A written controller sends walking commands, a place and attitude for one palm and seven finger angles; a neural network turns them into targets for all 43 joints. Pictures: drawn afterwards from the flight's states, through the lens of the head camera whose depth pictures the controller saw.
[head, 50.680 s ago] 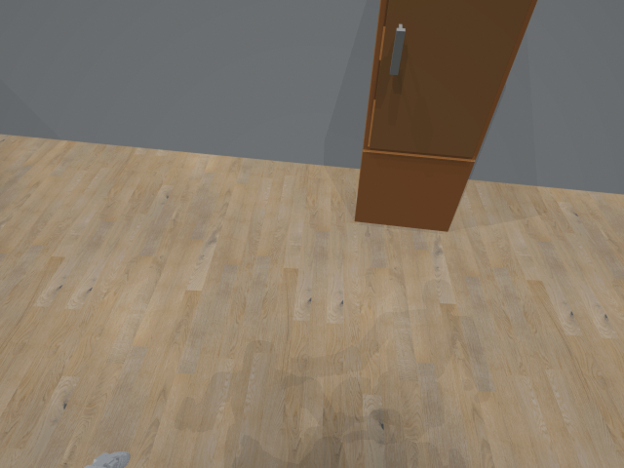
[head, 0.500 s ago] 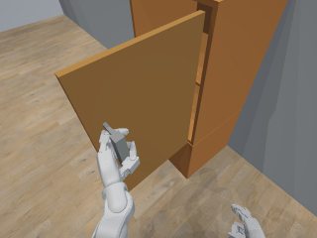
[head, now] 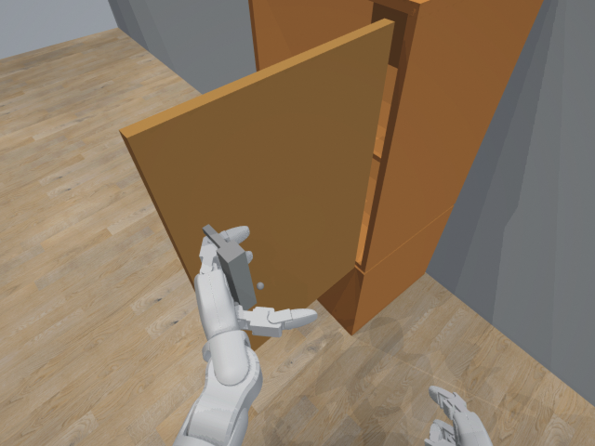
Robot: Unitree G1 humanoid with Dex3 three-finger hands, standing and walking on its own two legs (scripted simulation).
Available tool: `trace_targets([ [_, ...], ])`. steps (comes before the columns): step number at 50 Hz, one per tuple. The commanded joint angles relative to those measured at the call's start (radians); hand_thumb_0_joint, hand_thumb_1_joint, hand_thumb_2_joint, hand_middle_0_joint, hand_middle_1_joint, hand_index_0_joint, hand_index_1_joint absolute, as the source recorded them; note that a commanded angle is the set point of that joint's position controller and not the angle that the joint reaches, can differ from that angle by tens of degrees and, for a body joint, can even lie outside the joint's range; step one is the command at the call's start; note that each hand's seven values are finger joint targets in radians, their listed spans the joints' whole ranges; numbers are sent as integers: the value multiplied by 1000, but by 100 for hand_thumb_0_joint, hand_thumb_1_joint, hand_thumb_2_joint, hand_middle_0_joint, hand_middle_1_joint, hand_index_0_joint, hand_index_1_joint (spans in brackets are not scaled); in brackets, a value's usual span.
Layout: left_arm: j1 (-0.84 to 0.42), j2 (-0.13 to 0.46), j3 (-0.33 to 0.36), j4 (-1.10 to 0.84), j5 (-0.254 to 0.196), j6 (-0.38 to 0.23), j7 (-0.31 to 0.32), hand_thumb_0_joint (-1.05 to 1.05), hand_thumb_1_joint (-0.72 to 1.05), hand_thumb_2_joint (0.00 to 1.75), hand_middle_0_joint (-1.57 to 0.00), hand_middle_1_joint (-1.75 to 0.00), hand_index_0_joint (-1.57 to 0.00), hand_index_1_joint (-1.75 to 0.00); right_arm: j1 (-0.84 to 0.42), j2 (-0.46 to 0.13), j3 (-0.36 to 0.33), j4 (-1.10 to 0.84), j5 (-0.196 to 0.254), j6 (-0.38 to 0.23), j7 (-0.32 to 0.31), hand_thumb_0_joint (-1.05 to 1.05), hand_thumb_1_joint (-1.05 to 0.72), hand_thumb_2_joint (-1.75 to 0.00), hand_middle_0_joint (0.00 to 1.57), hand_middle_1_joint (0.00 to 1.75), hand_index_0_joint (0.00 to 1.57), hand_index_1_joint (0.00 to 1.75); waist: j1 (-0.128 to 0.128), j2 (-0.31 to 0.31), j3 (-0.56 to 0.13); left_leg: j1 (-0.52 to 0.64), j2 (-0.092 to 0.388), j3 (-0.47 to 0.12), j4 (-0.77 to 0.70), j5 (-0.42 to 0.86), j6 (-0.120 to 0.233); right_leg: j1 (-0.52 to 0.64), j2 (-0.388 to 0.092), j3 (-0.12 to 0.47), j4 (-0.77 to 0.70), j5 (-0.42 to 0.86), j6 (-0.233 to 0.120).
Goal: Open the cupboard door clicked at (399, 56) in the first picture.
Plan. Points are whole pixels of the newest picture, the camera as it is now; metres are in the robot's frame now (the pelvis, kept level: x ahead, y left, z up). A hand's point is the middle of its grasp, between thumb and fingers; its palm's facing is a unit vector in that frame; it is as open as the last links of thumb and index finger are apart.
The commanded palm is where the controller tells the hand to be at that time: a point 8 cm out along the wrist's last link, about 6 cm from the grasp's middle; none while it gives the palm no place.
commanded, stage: open thumb and fingers to let go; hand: left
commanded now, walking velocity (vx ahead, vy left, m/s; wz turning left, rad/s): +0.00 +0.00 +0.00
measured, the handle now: (228, 268) +0.33 +0.12 +0.07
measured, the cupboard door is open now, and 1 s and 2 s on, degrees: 93 98 97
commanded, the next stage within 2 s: slide the hand sideways off the handle in 0.18 s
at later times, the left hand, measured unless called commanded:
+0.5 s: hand (262, 318) +0.26 +0.06 +0.07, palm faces -0.18 -0.98 -0.07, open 15.9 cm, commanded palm +0.25 +0.11 +0.07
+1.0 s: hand (242, 342) +0.23 +0.08 +0.07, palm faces -0.06 -1.00 -0.01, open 16.2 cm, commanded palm +0.20 +0.15 +0.07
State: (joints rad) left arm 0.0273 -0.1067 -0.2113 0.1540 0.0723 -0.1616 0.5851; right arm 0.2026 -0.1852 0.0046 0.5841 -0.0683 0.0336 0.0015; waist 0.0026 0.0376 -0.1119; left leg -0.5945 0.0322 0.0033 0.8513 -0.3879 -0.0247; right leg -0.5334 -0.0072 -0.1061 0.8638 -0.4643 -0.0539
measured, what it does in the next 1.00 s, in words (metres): stands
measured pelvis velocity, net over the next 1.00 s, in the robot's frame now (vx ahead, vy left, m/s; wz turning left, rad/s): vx -0.01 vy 0.01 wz -0.02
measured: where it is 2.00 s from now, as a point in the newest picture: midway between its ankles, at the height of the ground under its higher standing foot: outside the picture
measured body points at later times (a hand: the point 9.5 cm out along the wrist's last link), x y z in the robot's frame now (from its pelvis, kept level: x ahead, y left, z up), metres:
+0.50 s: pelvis -0.02 +0.01 +0.00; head +0.00 -0.01 +0.45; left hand +0.27 +0.12 +0.07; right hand +0.15 -0.21 -0.10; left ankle +0.02 +0.14 -0.70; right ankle -0.01 -0.08 -0.70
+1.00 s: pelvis -0.01 +0.01 +0.00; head +0.01 -0.01 +0.45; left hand +0.23 +0.14 +0.07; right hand +0.16 -0.21 -0.09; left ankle +0.02 +0.14 -0.70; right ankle -0.01 -0.08 -0.70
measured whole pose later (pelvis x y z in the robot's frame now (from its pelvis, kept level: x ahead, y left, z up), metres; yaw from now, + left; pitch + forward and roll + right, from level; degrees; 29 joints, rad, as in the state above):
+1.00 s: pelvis -0.01 +0.01 +0.00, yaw -1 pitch +7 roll +0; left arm 0.30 0.07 -0.20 -0.07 -0.06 -0.26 0.07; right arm 0.24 -0.21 0.03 0.48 0.00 -0.06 0.00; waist 0.00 0.04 -0.08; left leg -0.60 0.03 0.03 0.87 -0.39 -0.01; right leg -0.55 -0.01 -0.08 0.89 -0.46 -0.04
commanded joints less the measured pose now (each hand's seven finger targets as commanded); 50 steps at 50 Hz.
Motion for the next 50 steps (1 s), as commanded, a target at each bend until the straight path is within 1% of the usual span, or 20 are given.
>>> trace_targets([
  [1,-231,-83,-33,-222,34,-55,9,0,-50,30,-21,-65,-21,-65,-105,-85,-30,-160,4,-50,-6,0,-90,-90,20,30,20,30,-11,-92,-207,146,-31,-13,-68,210,36,67,-4,71,-163,311,28],
  [8,-281,-107,-46,-209,32,-45,26,0,-50,30,-15,-30,-15,-30,-113,-84,-26,-158,3,-60,-1,0,-90,-90,20,30,20,30,-18,-103,-180,138,-30,-18,-68,173,36,29,1,60,-163,238,26],
  [14,-329,-76,-1,-174,22,-43,41,0,-50,30,-15,-30,-15,-30,-136,-81,-23,-144,3,-61,-10,0,-90,-90,20,30,20,30,-11,-117,-186,127,-36,-17,-65,128,36,19,-4,79,-189,155,29],
  [15,-306,-6,-217,-167,114,-82,-173,0,-50,30,-15,-30,-15,-30,-59,-116,-13,-111,9,-52,-1,0,-90,-90,20,30,20,30,-92,-158,-117,131,-42,-23,-70,155,53,-11,-5,104,-167,271,30],
  [16,-368,76,-133,-242,72,-128,-294,0,-50,30,-15,-30,-15,-30,-50,-117,-29,-149,24,-52,-7,0,-90,-90,20,30,20,30,-66,-113,-211,138,-44,-16,-57,184,59,26,-12,102,-142,329,23],
  [18,-377,128,-113,-260,36,-180,-425,0,-50,30,-15,-30,-15,-30,-56,-111,-22,-162,30,-62,-25,0,-90,-90,20,30,20,30,-48,-63,-259,160,-48,-13,-53,199,63,57,-16,111,-129,376,24],
  [20,-371,121,-125,-230,-37,-193,-556,0,-50,30,-15,-30,-15,-30,-53,-115,-11,-175,50,-79,-36,0,-90,-90,20,30,20,30,-66,-62,-215,173,-49,-18,-61,148,63,29,-9,103,-150,306,25],
  [22,-380,80,-95,-198,-151,-170,-602,0,-50,30,-15,-30,-15,-30,-79,-113,1,-188,72,-98,-47,0,-90,-90,20,30,20,30,-61,-49,-152,165,-45,-26,-87,63,52,6,2,94,-189,173,26],
  [24,-314,68,-35,-181,-223,-142,-584,0,-50,30,-15,-30,-15,-30,-96,-117,2,-194,82,-116,-51,0,-90,-90,20,30,20,30,-34,-91,-139,164,-43,-30,-115,12,42,10,6,83,-219,78,31],
  [25,-290,73,0,-171,-242,-129,-560,0,-50,30,-15,-30,-15,-30,-96,-120,3,-196,82,-123,-49,0,-90,-90,20,30,20,30,-21,-131,-130,158,-42,-34,-128,3,40,14,8,76,-225,55,32],
  [26,-267,96,28,-184,-239,-126,-534,0,-50,30,-15,-30,-15,-30,-102,-123,3,-199,81,-128,-45,0,-90,-90,20,30,20,30,0,-130,-143,157,-43,-33,-138,7,38,28,8,73,-220,47,30],
  [30,-151,108,26,-230,-144,-146,-439,0,-50,30,-15,-30,-15,-30,-69,-121,-7,-219,62,-134,-10,0,-90,-90,20,30,20,30,10,-125,-149,166,-35,-23,-137,85,42,24,7,56,-171,145,28],
  [31,-98,139,42,-236,-112,-154,-425,0,-50,30,-15,-30,-15,-30,-60,-126,-13,-223,59,-129,-1,0,-90,-90,20,30,20,30,23,-123,-156,155,-32,-21,-135,100,41,32,8,58,-162,154,25],
  [33,-60,140,27,-271,-78,-168,-415,0,-50,30,-15,-30,-15,-30,-56,-119,-14,-239,56,-124,11,0,-90,-90,20,30,20,30,19,-90,-141,148,-31,-13,-126,100,42,19,6,62,-149,167,22],
  [35,-25,137,8,-300,-71,-175,-425,0,-50,30,-15,-30,-15,-30,-58,-119,-12,-253,57,-119,15,0,-90,-90,20,30,20,30,12,-87,-120,133,-33,-5,-122,75,46,16,7,72,-161,148,23],
  [36,-30,170,31,-316,-71,-175,-430,0,-50,30,-15,-30,-15,-30,-60,-125,-15,-256,59,-115,12,0,-90,-90,20,30,20,30,9,-112,-121,121,-33,-5,-117,65,48,22,7,80,-170,131,25],
  [37,-37,163,17,-335,-73,-176,-441,0,-50,30,-15,-30,-15,-30,-70,-121,-12,-261,60,-116,8,0,-90,-90,20,30,20,30,6,-77,-105,120,-35,-3,-119,51,47,15,6,85,-173,117,24],
  [41,28,153,3,-416,-106,-176,-474,0,-50,30,-15,-30,-15,-30,-67,-121,-10,-276,68,-127,-2,0,-90,-90,20,30,20,30,-5,-63,-109,135,-33,-6,-109,53,49,8,12,81,-173,121,25],
  [45,73,175,34,-451,-141,-171,-497,0,-50,30,-15,-30,-15,-30,-58,-123,-8,-273,69,-145,-13,0,-90,-90,20,30,20,30,-9,-79,-107,121,-38,-11,-96,56,48,7,12,82,-169,136,33],
  [50,252,216,93,-492,-152,-173,-518,0,-50,30,-15,-30,-15,-30,-33,-123,-16,-279,68,-156,-13,0,-90,-90,20,30,20,30,10,-108,-155,113,-40,-5,-75,139,48,59,11,86,-140,266,36],
])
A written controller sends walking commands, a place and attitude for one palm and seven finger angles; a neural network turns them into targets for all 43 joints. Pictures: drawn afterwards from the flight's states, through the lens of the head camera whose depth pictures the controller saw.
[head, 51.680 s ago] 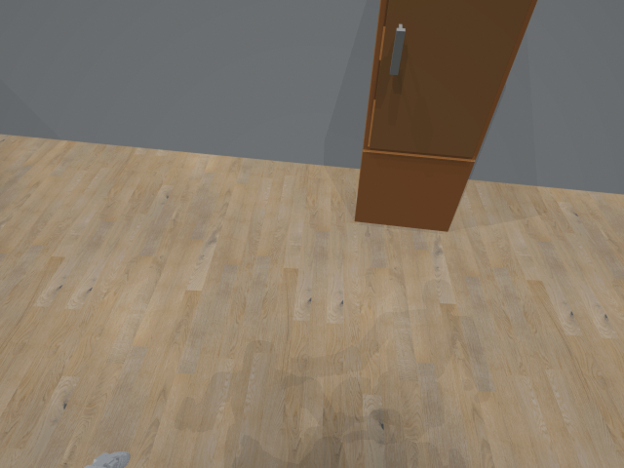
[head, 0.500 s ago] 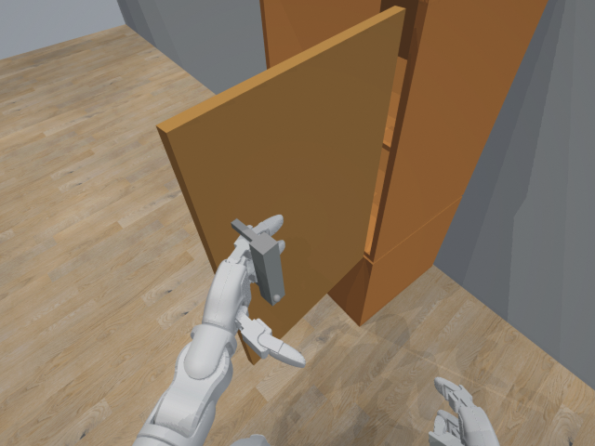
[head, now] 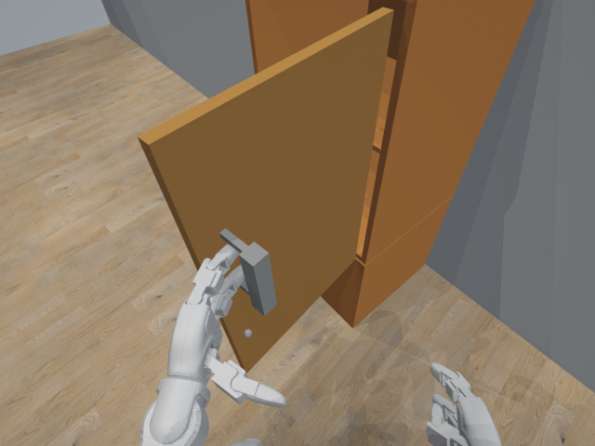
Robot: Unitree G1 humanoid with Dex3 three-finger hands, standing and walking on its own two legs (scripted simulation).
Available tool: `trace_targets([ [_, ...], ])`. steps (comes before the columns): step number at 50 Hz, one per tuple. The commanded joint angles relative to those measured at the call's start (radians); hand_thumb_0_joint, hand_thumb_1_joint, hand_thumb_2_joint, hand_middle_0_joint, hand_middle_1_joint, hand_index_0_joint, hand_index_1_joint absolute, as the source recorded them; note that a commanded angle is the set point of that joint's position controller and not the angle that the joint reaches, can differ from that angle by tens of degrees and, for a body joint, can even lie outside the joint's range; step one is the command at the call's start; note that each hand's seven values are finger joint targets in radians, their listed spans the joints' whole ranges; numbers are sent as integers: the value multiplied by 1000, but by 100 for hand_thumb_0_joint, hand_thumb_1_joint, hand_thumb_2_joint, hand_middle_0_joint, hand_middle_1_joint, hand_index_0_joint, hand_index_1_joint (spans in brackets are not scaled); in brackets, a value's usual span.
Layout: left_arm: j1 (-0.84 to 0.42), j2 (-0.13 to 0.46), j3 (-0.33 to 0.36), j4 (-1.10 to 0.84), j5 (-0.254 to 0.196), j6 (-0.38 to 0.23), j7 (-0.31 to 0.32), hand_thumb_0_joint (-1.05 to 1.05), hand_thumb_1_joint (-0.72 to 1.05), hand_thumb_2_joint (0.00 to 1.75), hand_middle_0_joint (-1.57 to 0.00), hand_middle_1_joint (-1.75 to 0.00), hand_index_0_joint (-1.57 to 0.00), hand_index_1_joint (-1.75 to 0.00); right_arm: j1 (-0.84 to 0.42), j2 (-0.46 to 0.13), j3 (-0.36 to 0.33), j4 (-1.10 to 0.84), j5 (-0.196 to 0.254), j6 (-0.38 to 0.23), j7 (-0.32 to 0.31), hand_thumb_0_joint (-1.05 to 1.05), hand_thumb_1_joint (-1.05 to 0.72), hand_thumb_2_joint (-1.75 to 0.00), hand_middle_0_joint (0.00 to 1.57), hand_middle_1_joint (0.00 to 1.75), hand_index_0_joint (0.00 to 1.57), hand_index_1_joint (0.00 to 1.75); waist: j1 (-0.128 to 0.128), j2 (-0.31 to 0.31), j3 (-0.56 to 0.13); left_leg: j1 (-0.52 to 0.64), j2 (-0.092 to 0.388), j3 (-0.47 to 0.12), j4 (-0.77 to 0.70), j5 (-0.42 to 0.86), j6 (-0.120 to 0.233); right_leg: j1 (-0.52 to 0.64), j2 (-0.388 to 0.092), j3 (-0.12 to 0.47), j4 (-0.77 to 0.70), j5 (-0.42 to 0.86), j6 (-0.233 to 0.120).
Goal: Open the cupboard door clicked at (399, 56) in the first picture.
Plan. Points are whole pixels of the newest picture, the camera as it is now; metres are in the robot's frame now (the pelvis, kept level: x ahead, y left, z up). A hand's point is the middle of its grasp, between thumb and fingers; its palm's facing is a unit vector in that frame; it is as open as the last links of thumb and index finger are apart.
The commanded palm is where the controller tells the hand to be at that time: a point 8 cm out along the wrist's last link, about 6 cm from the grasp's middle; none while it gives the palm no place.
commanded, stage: slide the hand sideways off the handle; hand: left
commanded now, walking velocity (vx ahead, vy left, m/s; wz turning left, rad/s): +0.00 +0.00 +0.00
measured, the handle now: (247, 272) +0.32 +0.09 +0.07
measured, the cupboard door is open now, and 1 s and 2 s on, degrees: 98 97 97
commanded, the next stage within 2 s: draw the hand back to the body in 0.48 s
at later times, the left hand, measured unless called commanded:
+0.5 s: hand (189, 385) +0.18 +0.13 +0.07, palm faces +0.01 -1.00 -0.04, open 16.3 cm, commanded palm +0.16 +0.19 +0.07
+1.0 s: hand (141, 371) +0.18 +0.17 +0.11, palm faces +0.01 -1.00 -0.07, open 16.3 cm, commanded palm +0.15 +0.23 +0.12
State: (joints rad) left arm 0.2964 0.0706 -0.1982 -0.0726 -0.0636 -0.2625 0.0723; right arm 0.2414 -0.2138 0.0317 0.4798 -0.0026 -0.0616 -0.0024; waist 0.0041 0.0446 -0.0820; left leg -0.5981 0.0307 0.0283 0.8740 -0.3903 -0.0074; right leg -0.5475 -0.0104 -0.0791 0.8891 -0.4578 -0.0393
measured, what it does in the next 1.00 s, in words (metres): stands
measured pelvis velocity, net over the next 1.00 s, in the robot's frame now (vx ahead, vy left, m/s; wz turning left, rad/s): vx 0.00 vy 0.01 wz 0.01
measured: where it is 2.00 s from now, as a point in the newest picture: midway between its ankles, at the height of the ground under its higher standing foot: outside the picture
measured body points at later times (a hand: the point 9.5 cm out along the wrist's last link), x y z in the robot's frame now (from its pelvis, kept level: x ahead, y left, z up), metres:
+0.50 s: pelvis +0.01 -0.01 -0.01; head +0.04 -0.03 +0.43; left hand +0.17 +0.19 +0.08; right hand +0.20 -0.24 -0.09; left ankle +0.03 +0.13 -0.69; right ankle +0.00 -0.09 -0.69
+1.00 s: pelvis +0.00 +0.01 +0.00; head +0.00 +0.00 +0.45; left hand +0.18 +0.22 +0.11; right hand +0.19 -0.20 -0.07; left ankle +0.03 +0.13 -0.69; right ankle +0.00 -0.09 -0.69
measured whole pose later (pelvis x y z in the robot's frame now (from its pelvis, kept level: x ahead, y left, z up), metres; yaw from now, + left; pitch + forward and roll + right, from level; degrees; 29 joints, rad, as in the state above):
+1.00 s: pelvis +0.00 +0.01 +0.00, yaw +1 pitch +6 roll -2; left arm 0.59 0.21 0.06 -0.38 -0.24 -0.17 -0.15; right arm 0.29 -0.22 0.04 0.48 0.05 -0.17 -0.07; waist 0.02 0.07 -0.13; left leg -0.59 0.03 0.01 0.91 -0.42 0.01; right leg -0.51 -0.01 -0.10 0.88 -0.46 -0.02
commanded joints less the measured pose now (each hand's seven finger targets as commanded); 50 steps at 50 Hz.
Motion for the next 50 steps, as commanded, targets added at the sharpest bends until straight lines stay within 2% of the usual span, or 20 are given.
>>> trace_targets([
  [1,33,52,94,-266,-14,-69,-12,0,-50,30,-15,-30,-15,-30,-69,-95,-42,-176,4,-58,-8,0,-90,-90,20,30,20,30,18,-108,-186,111,-39,-29,-97,163,30,88,17,58,-158,285,18],
  [5,115,62,106,-335,-26,-78,-42,0,-50,30,-15,-30,-15,-30,-64,-91,-43,-190,4,-62,-7,0,-90,-90,20,30,20,30,10,-83,-169,97,-42,-22,-76,183,30,82,11,64,-144,350,25],
  [6,140,84,124,-336,-26,-81,-50,0,-50,30,-15,-30,-15,-30,-60,-94,-46,-189,6,-63,-8,0,-90,-90,20,30,20,30,9,-100,-164,88,-40,-26,-69,194,30,87,13,67,-139,365,25],
  [7,147,67,108,-368,-36,-88,-64,0,-50,30,-15,-30,-15,-30,-65,-92,-45,-195,4,-67,-8,0,-90,-90,20,30,20,30,5,-81,-166,86,-43,-22,-61,195,31,85,7,72,-137,389,31],
  [8,182,103,155,-365,-46,-93,-72,0,-50,30,-15,-30,-15,-30,-54,-92,-48,-190,6,-68,-10,0,-90,-90,20,30,20,30,9,-95,-164,70,-42,-26,-54,195,28,93,5,77,-133,410,34],
  [11,241,117,185,-370,-70,-108,-113,0,-50,30,-15,-30,-15,-30,-53,-94,-53,-187,9,-71,-18,0,-90,-90,20,30,20,30,2,-141,-160,38,-45,-29,-29,194,27,108,-3,100,-134,464,49],
  [14,275,132,213,-407,-98,-132,-152,0,-50,30,-15,-30,-15,-30,-53,-95,-59,-189,13,-82,-23,0,-90,-90,20,30,20,30,3,-84,-159,27,-48,-30,-14,182,24,81,-2,96,-121,438,48],
  [18,284,138,212,-421,-123,-158,-202,0,-50,30,-15,-30,-15,-30,-49,-101,-64,-183,18,-95,-31,0,-90,-90,20,30,20,30,-18,-84,-152,4,-47,-39,20,169,26,46,-7,113,-118,417,54],
  [21,314,165,238,-424,-141,-169,-239,0,-50,30,-15,-30,-15,-30,-51,-104,-68,-180,21,-103,-38,0,-90,-90,20,30,20,30,-11,-79,-166,-10,-46,-44,37,171,26,45,-7,119,-109,394,50],
  [23,314,146,211,-437,-152,-171,-260,0,-50,30,-15,-30,-15,-30,-53,-105,-67,-190,25,-109,-40,0,-90,-90,20,30,20,30,-15,-57,-160,-13,-48,-44,38,155,27,21,-7,110,-106,354,49],
  [25,308,144,211,-434,-161,-165,-263,0,-50,30,-15,-30,-15,-30,-56,-106,-67,-193,26,-116,-44,0,-90,-90,20,30,20,30,-14,-54,-150,-17,-46,-48,37,134,28,-7,-1,100,-107,288,43],
  [28,296,152,227,-410,-161,-151,-255,0,-50,30,-15,-30,-15,-30,-62,-108,-69,-195,28,-121,-51,0,-90,-90,20,30,20,30,-9,-95,-138,-39,-44,-50,42,107,27,-22,-2,105,-116,221,43],
  [29,277,150,217,-414,-154,-147,-249,0,-50,30,-15,-30,-15,-30,-60,-109,-69,-198,30,-123,-52,0,-90,-90,20,30,20,30,-13,-90,-135,-34,-42,-49,38,95,29,-41,4,98,-116,182,39],
  [31,266,202,270,-455,-155,-136,-226,0,-50,30,-15,-30,-15,-30,-69,-109,-69,-200,33,-125,-55,0,-90,-90,20,30,20,30,8,-54,-153,-21,-40,-48,24,83,30,-26,9,101,-127,124,29],
  [35,268,209,284,-512,-151,-106,-193,0,-50,30,-15,-30,-15,-30,-69,-97,-59,-206,41,-131,-60,0,-90,-90,20,30,20,30,16,-10,-164,24,-36,-50,-17,86,33,-8,16,72,-133,118,22],
  [39,268,190,276,-498,-170,-59,-200,0,-50,30,-15,-30,-15,-30,-78,-99,-50,-198,51,-143,-65,0,-90,-90,20,30,20,30,5,-27,-107,41,-31,-58,-55,44,32,-21,22,57,-169,69,27],
  [42,282,196,281,-484,-181,-15,-216,0,-50,30,-15,-30,-15,-30,-84,-106,-43,-195,53,-155,-70,0,-90,-90,20,30,20,30,11,-37,-79,48,-29,-62,-80,32,33,-4,21,53,-192,51,28],
  [43,259,204,282,-492,-179,-3,-219,0,-50,30,-15,-30,-15,-30,-80,-109,-42,-192,54,-158,-72,0,-90,-90,20,30,20,30,4,-47,-71,59,-27,-66,-90,30,34,-10,23,45,-195,54,30],
  [46,259,247,337,-510,-185,25,-220,0,-50,30,-15,-30,-15,-30,-83,-112,-42,-181,53,-166,-78,0,-90,-90,20,30,20,30,17,-55,-78,79,-25,-70,-110,43,34,24,25,39,-207,65,28],
  [50,243,249,352,-585,-191,30,-216,0,-47,32,-15,-30,-15,-30,-78,-106,-35,-174,56,-186,-75,0,-90,-90,20,30,20,30,26,18,-94,141,-25,-75,-143,82,30,43,31,8,-195,128,22],
])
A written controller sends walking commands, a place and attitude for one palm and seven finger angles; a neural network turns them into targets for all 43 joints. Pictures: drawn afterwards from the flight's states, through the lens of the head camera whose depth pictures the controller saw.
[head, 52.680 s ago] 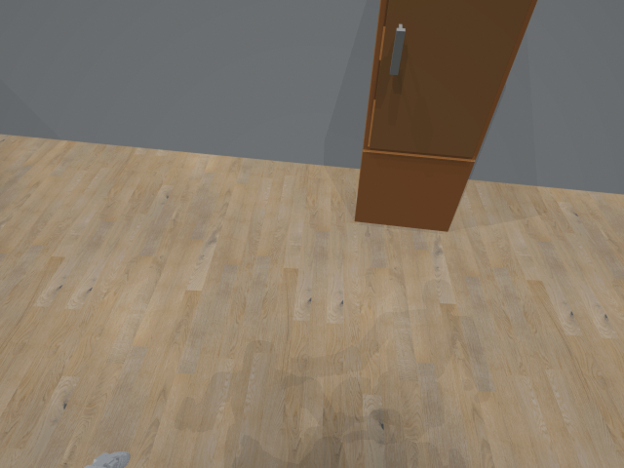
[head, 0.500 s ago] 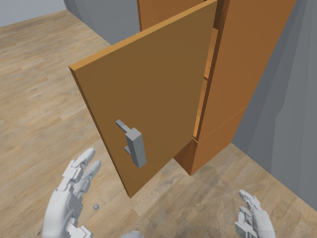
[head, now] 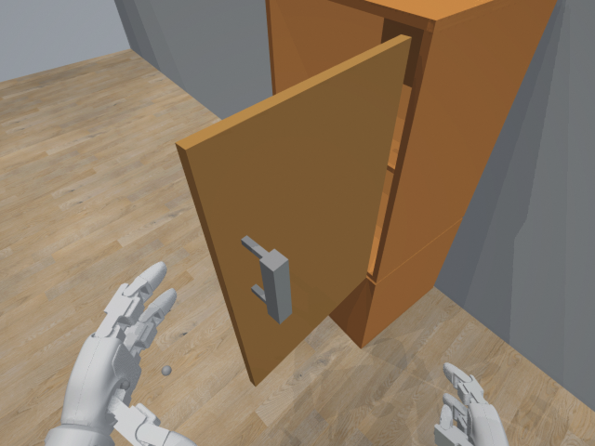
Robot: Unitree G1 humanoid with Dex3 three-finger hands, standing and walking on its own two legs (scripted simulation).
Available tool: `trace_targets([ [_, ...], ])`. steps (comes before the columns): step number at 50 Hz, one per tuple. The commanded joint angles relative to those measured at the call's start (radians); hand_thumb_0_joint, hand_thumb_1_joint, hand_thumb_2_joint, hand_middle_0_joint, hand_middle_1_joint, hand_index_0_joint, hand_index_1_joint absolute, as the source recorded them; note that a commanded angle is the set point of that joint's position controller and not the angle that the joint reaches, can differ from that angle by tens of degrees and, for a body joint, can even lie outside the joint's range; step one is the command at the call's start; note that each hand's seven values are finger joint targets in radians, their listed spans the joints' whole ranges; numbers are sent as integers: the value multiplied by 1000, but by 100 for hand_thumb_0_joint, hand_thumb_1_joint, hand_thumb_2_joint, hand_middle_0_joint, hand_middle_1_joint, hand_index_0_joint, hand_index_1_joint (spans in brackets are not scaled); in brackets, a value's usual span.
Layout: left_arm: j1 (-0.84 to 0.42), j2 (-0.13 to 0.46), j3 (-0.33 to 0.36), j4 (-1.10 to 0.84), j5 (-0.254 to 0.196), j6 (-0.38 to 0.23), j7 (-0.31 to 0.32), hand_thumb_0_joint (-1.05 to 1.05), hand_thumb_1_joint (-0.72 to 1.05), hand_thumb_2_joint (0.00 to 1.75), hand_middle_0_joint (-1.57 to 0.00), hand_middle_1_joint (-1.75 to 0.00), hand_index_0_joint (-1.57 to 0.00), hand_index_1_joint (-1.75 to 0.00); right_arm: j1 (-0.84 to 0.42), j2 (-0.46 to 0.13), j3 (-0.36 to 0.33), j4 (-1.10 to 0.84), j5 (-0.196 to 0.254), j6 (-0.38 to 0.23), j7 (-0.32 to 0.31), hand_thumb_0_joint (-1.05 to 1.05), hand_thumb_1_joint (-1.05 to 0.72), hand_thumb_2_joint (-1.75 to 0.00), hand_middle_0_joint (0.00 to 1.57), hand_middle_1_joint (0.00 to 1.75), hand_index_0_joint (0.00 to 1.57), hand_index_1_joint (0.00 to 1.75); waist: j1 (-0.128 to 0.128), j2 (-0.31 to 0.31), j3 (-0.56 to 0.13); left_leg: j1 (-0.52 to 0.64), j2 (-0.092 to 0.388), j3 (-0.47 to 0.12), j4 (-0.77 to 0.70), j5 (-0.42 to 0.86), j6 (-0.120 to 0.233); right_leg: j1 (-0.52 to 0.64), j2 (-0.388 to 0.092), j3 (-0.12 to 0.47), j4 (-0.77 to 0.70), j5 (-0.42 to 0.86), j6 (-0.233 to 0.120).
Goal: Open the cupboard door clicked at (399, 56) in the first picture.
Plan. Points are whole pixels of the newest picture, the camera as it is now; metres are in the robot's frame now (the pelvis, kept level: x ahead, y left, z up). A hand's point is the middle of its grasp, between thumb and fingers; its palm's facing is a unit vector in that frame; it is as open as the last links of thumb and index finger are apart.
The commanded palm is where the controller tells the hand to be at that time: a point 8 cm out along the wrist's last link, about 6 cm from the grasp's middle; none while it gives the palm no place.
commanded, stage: draw the hand back to the body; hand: left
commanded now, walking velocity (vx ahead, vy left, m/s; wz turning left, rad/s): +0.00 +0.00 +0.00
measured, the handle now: (265, 279) +0.32 +0.07 +0.07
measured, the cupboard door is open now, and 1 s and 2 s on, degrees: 97 97 97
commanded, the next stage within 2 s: step back with the hand held close in 1.16 s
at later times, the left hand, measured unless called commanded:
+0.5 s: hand (83, 315) +0.21 +0.23 +0.16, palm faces +0.31 -0.87 -0.39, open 12.5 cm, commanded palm +0.17 +0.28 +0.18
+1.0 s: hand (52, 283) +0.22 +0.26 +0.19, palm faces +0.42 -0.82 -0.39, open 7.6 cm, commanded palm +0.18 +0.30 +0.21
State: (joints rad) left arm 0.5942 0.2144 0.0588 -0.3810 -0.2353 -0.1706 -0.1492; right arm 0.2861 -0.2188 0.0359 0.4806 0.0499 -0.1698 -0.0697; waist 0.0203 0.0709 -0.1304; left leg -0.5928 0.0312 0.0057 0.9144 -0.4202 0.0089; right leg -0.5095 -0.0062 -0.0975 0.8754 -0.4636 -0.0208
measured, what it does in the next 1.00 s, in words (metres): rises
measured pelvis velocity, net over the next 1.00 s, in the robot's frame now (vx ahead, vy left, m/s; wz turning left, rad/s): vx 0.03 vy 0.00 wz -0.03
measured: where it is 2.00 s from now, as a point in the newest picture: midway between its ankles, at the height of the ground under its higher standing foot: outside the picture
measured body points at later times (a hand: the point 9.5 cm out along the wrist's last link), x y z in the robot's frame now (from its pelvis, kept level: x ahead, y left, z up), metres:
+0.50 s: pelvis +0.03 +0.01 +0.04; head +0.01 -0.01 +0.49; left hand +0.19 +0.28 +0.19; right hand +0.20 -0.20 -0.04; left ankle +0.03 +0.11 -0.69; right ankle -0.01 -0.11 -0.69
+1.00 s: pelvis +0.03 +0.00 +0.05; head +0.01 -0.02 +0.50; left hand +0.20 +0.30 +0.22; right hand +0.21 -0.23 -0.04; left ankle +0.03 +0.11 -0.69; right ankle -0.01 -0.11 -0.69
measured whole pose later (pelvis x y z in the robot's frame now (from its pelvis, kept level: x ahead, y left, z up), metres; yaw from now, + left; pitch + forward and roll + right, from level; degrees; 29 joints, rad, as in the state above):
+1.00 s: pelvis +0.03 +0.00 +0.05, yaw -2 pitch -4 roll +0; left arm 0.47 0.32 0.32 -0.37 -0.07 -0.06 0.11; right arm 0.19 -0.23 0.01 0.63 0.00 -0.09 -0.07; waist 0.07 0.07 0.02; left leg -0.11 0.02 0.06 0.41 -0.24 0.01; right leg -0.05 0.00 -0.05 0.38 -0.26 -0.01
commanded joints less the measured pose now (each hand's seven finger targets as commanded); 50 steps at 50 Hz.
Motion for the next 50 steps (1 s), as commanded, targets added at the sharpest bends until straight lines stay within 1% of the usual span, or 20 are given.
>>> trace_targets([
  [1,-50,117,112,-285,-23,-59,6,0,-43,33,-15,-30,-15,-30,-123,-104,-40,-172,3,-80,-8,0,-90,-90,20,30,20,30,13,-28,-57,141,-24,-54,-187,130,14,25,29,24,-181,153,3],
  [4,-53,119,126,-283,-35,-42,-7,0,-32,37,-16,-30,-16,-30,-122,-105,-39,-159,7,-90,-7,0,-90,-90,20,30,20,30,10,-13,-42,165,-25,-52,-196,145,12,27,30,19,-194,179,6],
  [5,-50,274,158,-343,118,-15,117,0,-29,39,-16,-30,-16,-30,-117,-105,-43,-161,-12,-68,-31,0,-90,-90,20,30,20,30,48,-3,-18,174,-10,-35,-239,134,13,61,6,89,-261,179,-12],
  [6,-18,215,144,-325,134,12,173,0,-26,40,-16,-30,-16,-30,-115,-86,-37,-156,-19,-62,-36,0,-90,-90,20,30,20,30,31,-19,26,189,-16,-26,-247,120,13,55,-2,90,-305,152,-9],
  [7,-2,165,104,-326,142,27,192,0,-22,42,-16,-30,-16,-30,-116,-86,-33,-158,-20,-58,-35,0,-90,-90,20,30,20,30,20,-40,41,201,-16,-27,-250,123,14,52,-5,82,-305,156,-6],
  [8,12,140,89,-291,155,42,208,0,-18,43,-16,-30,-16,-30,-113,-85,-30,-144,-21,-47,-34,0,-90,-90,20,30,20,30,16,-20,62,215,-11,-26,-259,135,15,67,-5,75,-309,166,-6],
  [11,-21,181,124,-283,180,55,248,0,-8,48,-16,-30,-16,-30,-130,-94,-30,-131,-25,-28,-37,0,-90,-90,20,30,20,30,18,-41,68,261,-5,-23,-297,168,17,116,-4,71,-351,190,-2],
  [14,-57,203,149,-288,190,55,271,0,2,52,-17,-30,-17,-30,-141,-97,-29,-121,-32,-23,-44,0,-90,-90,20,30,20,30,19,-55,55,318,-3,-20,-341,179,20,160,-7,69,-379,202,2],
  [16,-70,237,186,-298,195,57,285,0,9,55,-17,-30,-17,-30,-150,-99,-27,-107,-36,-25,-46,0,-90,-90,20,30,20,30,28,-20,45,348,-3,-20,-366,217,19,205,-10,69,-396,241,-2],
  [17,-78,237,191,-315,196,53,289,0,13,57,-17,-30,-17,-30,-150,-96,-24,-103,-37,-28,-46,0,-90,-90,20,30,20,30,27,-31,32,368,-3,-21,-379,248,18,227,-10,62,-395,271,-2],
  [19,-77,239,199,-332,200,51,294,0,20,60,-18,-30,-18,-30,-154,-97,-24,-92,-38,-33,-43,0,-90,-90,20,30,20,30,31,19,18,406,0,-23,-403,301,13,255,-10,61,-400,307,-2],
  [24,-68,241,240,-275,192,59,295,0,37,68,-18,-30,-18,-30,-171,-102,-28,-58,-40,-28,-31,0,-90,-90,20,30,20,30,37,-28,61,440,11,-24,-454,400,7,312,-3,51,-435,368,0],
  [28,-95,259,286,-243,187,59,292,0,51,74,-19,-30,-19,-30,-184,-108,-36,-43,-42,-11,-24,0,-90,-90,20,30,20,30,41,-44,74,467,14,-12,-486,426,6,350,-2,56,-467,402,1],
  [31,-129,286,328,-230,182,55,292,0,62,78,-19,-30,-19,-30,-197,-109,-39,-33,-44,1,-23,0,-90,-90,20,30,20,30,47,-41,80,478,9,-5,-501,430,7,380,0,62,-492,420,-3],
  [34,-174,309,362,-258,178,48,294,0,73,82,-19,-30,-19,-30,-201,-109,-43,-29,-45,6,-22,0,-90,-90,20,30,20,30,48,3,57,511,6,3,-512,450,8,398,-2,67,-504,441,-1],
  [39,-228,334,406,-241,171,46,295,0,90,90,-20,-30,-20,-30,-211,-111,-48,-11,-46,12,-18,0,-90,-90,20,30,20,30,48,1,61,537,5,10,-524,470,9,415,0,70,-527,469,1],
  [40,-217,309,386,-224,172,46,291,0,90,90,-20,-30,-20,-30,-210,-112,-48,-7,-47,12,-15,0,-90,-90,20,30,20,30,47,22,69,541,5,11,-526,483,8,413,1,70,-528,472,1],
  [43,-191,270,348,-171,167,57,279,0,90,90,-20,-30,-20,-30,-216,-117,-51,-9,-46,23,-8,0,-90,-90,20,30,20,30,45,-12,112,533,6,12,-539,457,11,403,1,68,-545,457,5],
  [46,-193,285,359,-158,166,53,275,0,90,90,-20,-30,-20,-30,-222,-122,-58,-8,-48,32,-9,0,-90,-90,20,30,20,30,49,-65,94,537,4,16,-544,429,17,420,2,72,-560,447,6],
  [50,-227,326,390,-227,170,35,281,0,90,90,-20,-30,-20,-30,-229,-115,-59,-8,-50,23,-12,0,-90,-90,20,30,20,30,54,-9,55,558,-4,22,-541,433,18,430,-1,81,-562,462,5],
])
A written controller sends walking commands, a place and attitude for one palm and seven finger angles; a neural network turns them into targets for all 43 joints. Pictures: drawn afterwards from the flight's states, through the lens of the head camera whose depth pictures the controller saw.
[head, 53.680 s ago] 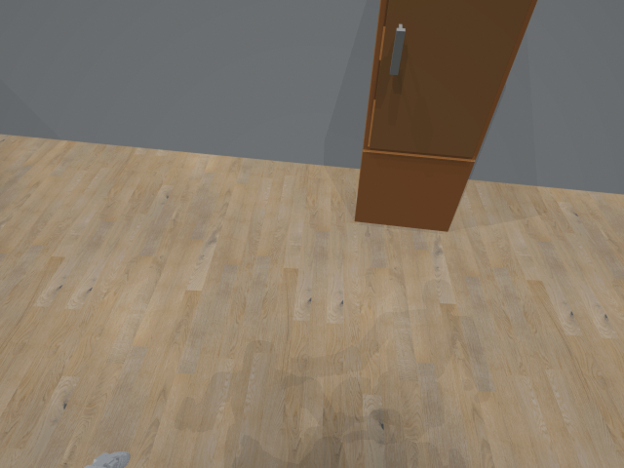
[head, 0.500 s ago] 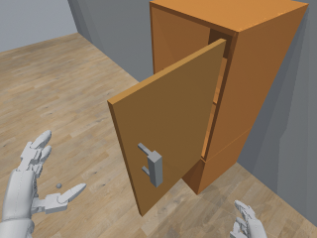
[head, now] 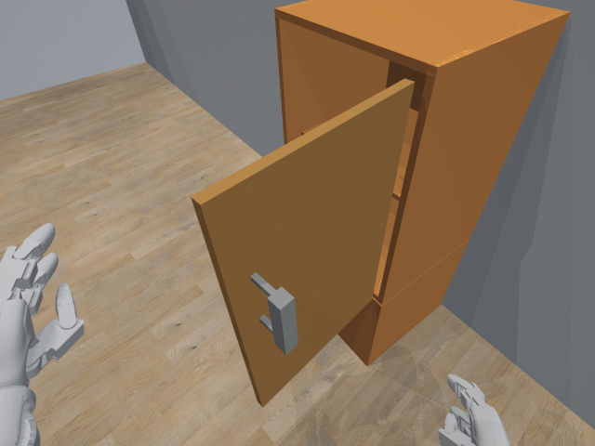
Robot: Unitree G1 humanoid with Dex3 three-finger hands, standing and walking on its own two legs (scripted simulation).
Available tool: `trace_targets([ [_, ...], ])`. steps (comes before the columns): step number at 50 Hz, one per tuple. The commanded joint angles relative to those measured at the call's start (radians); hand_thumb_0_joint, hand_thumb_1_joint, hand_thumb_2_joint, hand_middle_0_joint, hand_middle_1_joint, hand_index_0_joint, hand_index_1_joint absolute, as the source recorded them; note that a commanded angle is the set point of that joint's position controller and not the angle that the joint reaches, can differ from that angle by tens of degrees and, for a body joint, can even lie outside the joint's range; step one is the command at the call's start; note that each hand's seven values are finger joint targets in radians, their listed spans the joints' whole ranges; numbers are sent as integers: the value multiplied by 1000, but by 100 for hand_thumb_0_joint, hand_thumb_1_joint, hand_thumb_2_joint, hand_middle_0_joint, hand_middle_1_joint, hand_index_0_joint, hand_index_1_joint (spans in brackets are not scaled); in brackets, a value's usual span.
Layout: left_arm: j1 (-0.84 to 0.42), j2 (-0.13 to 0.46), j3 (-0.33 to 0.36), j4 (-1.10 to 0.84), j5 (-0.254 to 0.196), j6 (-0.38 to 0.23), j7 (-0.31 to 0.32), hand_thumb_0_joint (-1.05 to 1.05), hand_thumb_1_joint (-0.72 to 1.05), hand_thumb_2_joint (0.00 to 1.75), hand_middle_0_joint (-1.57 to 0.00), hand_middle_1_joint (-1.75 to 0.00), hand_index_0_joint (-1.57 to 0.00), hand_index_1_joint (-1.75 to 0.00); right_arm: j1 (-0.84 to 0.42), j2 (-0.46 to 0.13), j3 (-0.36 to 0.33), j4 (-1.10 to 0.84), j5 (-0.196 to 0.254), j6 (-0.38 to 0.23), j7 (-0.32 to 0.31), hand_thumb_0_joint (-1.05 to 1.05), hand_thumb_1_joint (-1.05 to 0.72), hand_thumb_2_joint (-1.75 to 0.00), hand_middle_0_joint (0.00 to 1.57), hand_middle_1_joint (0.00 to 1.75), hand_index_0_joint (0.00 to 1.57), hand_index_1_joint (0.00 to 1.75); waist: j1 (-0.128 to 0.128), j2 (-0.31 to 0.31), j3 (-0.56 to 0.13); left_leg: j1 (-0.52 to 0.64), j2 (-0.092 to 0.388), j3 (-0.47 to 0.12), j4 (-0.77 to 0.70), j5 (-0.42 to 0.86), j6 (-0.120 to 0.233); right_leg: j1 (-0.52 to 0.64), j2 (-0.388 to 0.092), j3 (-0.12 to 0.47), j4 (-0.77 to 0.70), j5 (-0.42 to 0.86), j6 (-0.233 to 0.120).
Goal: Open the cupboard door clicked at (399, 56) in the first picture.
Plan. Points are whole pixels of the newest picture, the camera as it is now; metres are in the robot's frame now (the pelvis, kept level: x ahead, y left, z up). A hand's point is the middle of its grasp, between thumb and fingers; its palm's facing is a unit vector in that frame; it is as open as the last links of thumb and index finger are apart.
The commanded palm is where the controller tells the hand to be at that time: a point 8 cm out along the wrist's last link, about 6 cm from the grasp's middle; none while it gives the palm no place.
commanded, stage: draw the hand back to the body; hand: left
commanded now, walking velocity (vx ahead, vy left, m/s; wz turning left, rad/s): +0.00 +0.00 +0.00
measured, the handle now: (273, 312) +0.29 +0.08 +0.02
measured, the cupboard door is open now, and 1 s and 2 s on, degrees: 97 97 97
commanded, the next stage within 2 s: step back with the hand held close in 0.16 s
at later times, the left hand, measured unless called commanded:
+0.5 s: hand (73, 325) +0.18 +0.26 +0.15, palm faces +0.38 -0.79 -0.48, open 7.4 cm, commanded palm +0.12 +0.30 +0.17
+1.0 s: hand out of the picture +0.09 +0.29 +0.15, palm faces +0.45 -0.74 -0.50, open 7.4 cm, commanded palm +0.03 +0.32 +0.17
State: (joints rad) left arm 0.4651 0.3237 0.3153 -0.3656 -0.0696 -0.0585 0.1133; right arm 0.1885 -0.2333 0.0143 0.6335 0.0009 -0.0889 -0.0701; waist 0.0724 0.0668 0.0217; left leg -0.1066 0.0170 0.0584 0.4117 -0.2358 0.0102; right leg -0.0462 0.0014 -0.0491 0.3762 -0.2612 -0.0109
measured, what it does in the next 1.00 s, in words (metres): shifts its weight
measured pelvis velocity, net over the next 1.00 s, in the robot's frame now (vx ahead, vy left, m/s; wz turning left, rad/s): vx -0.11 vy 0.02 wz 0.02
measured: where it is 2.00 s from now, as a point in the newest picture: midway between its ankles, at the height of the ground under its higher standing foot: outside the picture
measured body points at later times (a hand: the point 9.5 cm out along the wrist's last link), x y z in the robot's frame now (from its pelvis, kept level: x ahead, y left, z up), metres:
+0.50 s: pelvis -0.02 +0.00 +0.00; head -0.01 -0.02 +0.45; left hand +0.16 +0.30 +0.18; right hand +0.16 -0.24 -0.09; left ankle +0.00 +0.11 -0.74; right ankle -0.03 -0.11 -0.74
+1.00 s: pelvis -0.11 +0.02 -0.02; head -0.08 +0.03 +0.43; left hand +0.06 +0.32 +0.18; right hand +0.08 -0.21 -0.10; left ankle -0.01 +0.11 -0.74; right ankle -0.04 -0.11 -0.74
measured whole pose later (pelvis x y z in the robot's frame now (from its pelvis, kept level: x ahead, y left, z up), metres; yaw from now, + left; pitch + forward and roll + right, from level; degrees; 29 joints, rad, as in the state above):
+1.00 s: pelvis -0.11 +0.02 -0.02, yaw +1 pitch -1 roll -1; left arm 0.55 0.40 0.45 -0.53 -0.02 -0.20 0.15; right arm 0.20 -0.20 0.00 0.55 0.01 -0.07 -0.07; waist 0.02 0.02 0.07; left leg -0.42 0.01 0.06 0.61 -0.21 0.05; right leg -0.35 0.01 -0.01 0.58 -0.20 0.01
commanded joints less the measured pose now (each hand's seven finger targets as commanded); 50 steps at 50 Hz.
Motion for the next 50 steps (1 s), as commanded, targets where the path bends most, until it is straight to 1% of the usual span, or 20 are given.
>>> trace_targets([
  [1,-109,231,141,-250,6,-77,20,0,90,90,-20,-30,-20,-30,-134,-101,-35,-158,-2,-59,-14,0,-90,-90,20,30,20,30,3,6,-94,69,8,-31,-36,244,15,-28,-9,35,-68,256,-7],
  [9,-92,198,121,-217,5,-81,19,0,90,90,-20,-30,-20,-30,-135,-96,-37,-145,-1,-70,-13,0,-90,-90,20,30,20,30,-3,5,-50,71,8,-27,-46,223,15,-52,-6,34,-87,234,-4],
  [11,-82,189,116,-180,2,-79,15,0,90,90,-20,-30,-20,-30,-138,-98,-39,-143,-1,-67,-13,0,-90,-90,20,30,20,30,-2,-45,-31,63,9,-28,-49,213,17,-55,-4,36,-97,225,-2],
  [13,-80,188,118,-179,0,-82,11,0,90,90,-20,-30,-20,-30,-139,-99,-41,-143,0,-66,-12,0,-90,-90,20,30,20,30,-2,-48,-39,69,10,-24,-50,209,20,-58,-6,38,-97,224,2],
  [14,-166,239,147,-293,0,-98,15,0,90,90,-20,-30,-20,-30,-151,-99,-41,-153,1,-73,-11,0,-90,-90,20,30,20,30,3,-19,-84,83,6,-30,-48,204,21,-43,-9,44,-96,219,0],
  [15,-221,354,270,-312,6,-137,22,0,90,90,-20,-30,-20,-30,-136,-109,-35,-185,11,-54,-16,0,-90,-90,20,30,20,30,-43,-51,13,19,24,-35,-2,142,34,-180,-57,143,-145,294,0],
  [16,-213,338,256,-275,12,-151,17,0,90,90,-20,-30,-20,-30,-130,-96,-34,-169,7,-39,-19,0,-90,-90,20,30,20,30,-46,-52,13,-6,17,-52,12,108,30,-177,-80,144,-145,305,-4],
  [17,-79,266,206,-191,11,-137,10,0,90,90,-20,-30,-20,-30,-138,-92,-36,-163,2,-28,-18,0,-90,-90,20,30,20,30,-48,-92,6,3,22,-47,21,126,30,-186,-89,140,-137,336,-3],
  [18,-37,231,175,-189,14,-130,4,0,90,90,-20,-30,-20,-30,-132,-100,-40,-173,0,-16,-15,0,-90,-90,20,30,20,30,-49,-107,-24,3,24,-39,24,148,26,-175,-89,129,-121,356,2],
  [21,24,196,139,-207,15,-131,2,0,90,90,-20,-30,-20,-30,-131,-111,-51,-191,3,3,-17,0,-90,-90,20,30,20,30,-53,-7,-92,13,41,-25,17,219,24,-159,-88,108,-77,383,11],
  [25,64,253,193,-275,14,-132,14,0,90,90,-20,-30,-20,-30,-120,-115,-63,-222,9,26,-20,0,-90,-90,20,30,20,30,-51,-75,-177,12,63,-34,11,310,22,-130,-69,90,-17,422,19],
  [29,89,291,239,-322,13,-140,28,0,90,90,-20,-30,-20,-30,-124,-103,-67,-244,13,37,-28,0,-90,-90,20,30,20,30,-48,-74,-188,-36,70,-39,13,307,22,-125,-64,93,23,412,19],
  [31,89,296,245,-351,15,-147,35,0,90,90,-20,-30,-20,-30,-121,-110,-69,-249,11,37,-29,0,-90,-90,20,30,20,30,-49,-27,-184,-86,74,-58,4,283,23,-107,-63,93,42,383,15],
  [32,102,292,247,-346,15,-149,38,0,90,90,-20,-30,-20,-30,-118,-104,-68,-250,12,34,-30,0,-90,-90,20,30,20,30,-49,-33,-177,-96,78,-60,-3,271,23,-113,-57,93,52,362,16],
  [37,105,263,230,-358,23,-166,47,0,90,90,-20,-30,-20,-30,-104,-118,-69,-254,13,13,-25,0,-90,-90,20,30,20,30,-55,36,-116,-249,113,-105,-79,-10,44,-105,-29,86,98,170,18],
  [41,82,254,246,-352,46,-188,53,0,90,90,-20,-30,-20,-30,-103,-136,-72,-258,10,-13,-24,0,-90,-90,20,30,20,30,-53,116,-74,-512,174,-191,-197,-361,87,23,11,60,232,74,29],
  [44,56,249,252,-360,59,-200,54,0,90,90,-20,-30,-20,-30,-88,-131,-76,-254,9,-32,-22,0,-90,-90,20,30,20,30,-54,90,-72,-579,193,-198,-189,-426,97,52,22,52,284,58,30],
  [46,68,260,262,-362,55,-204,54,0,90,90,-20,-30,-20,-30,-75,-127,-77,-251,8,-39,-19,0,-90,-90,20,30,20,30,-59,21,-86,-549,157,-184,-130,-397,84,14,10,86,229,50,19],
  [48,46,250,241,-389,51,-208,52,0,90,90,-20,-30,-20,-30,-64,-120,-80,-245,7,-43,-15,0,-90,-90,20,30,20,30,-71,-62,-67,-445,82,-122,-2,-368,52,-154,-44,184,86,-88,-13],
  [50,20,251,217,-390,43,-211,60,0,90,90,-20,-30,-20,-30,-40,-111,-82,-207,5,-40,-11,0,-90,-90,20,30,20,30,-82,-185,-49,-189,-9,-55,308,-246,-3,-493,-182,331,-125,-327,-91],
])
